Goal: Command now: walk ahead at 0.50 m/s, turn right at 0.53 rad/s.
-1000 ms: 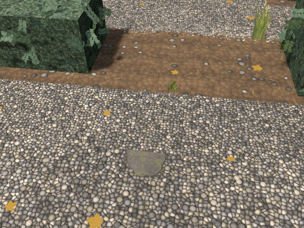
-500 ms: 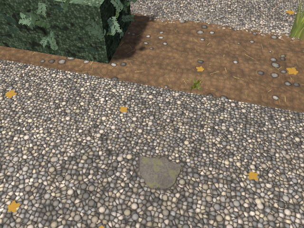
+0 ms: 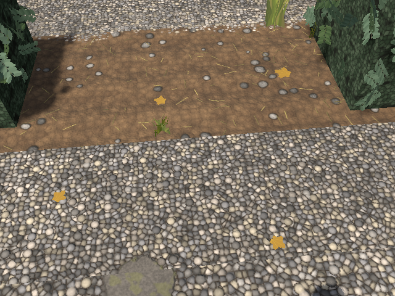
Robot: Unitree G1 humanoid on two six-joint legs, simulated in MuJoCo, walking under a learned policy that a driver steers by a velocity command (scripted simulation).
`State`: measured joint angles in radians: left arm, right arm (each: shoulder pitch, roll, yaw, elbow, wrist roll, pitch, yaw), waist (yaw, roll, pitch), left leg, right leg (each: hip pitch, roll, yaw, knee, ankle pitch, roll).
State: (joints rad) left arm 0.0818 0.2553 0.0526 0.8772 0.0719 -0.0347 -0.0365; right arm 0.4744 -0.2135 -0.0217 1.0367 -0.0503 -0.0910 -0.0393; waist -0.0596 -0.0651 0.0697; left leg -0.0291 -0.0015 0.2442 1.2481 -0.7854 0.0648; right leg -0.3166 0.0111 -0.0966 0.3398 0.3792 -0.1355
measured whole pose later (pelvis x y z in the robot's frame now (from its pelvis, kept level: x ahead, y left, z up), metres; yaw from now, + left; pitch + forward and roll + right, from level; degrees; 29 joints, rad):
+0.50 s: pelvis +0.30 +0.04 -0.05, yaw -12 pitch -2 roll -1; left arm 0.33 0.29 0.07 0.96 0.01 -0.03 0.00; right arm 0.19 -0.23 -0.05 0.85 -0.03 -0.05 0.01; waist 0.01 -0.03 0.06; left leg -0.33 -0.02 0.05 0.56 -0.20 0.06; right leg -0.33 0.09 0.05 1.19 -0.38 -0.09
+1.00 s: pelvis +0.52 -0.05 -0.07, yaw -10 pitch +0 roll -1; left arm 0.18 0.23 0.06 0.93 0.04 -0.08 -0.04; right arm 0.43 -0.24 -0.07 0.96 -0.02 -0.05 -0.01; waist -0.02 0.04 0.01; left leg -0.29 -0.01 -0.06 1.14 -0.49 0.09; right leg -0.32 0.01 -0.10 0.75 -0.47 -0.04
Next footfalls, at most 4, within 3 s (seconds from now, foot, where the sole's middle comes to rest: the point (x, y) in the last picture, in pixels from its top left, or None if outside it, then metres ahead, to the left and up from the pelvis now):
0.38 left None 0.42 0.10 -0.81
0.92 right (244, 280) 0.53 -0.15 -0.81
1.40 left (203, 213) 0.90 -0.04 -1.00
1.80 right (228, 162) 1.17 -0.18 -1.00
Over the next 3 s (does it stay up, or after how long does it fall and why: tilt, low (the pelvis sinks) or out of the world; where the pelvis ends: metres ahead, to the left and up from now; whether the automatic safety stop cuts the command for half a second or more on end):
stays up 1.56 -0.06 -0.22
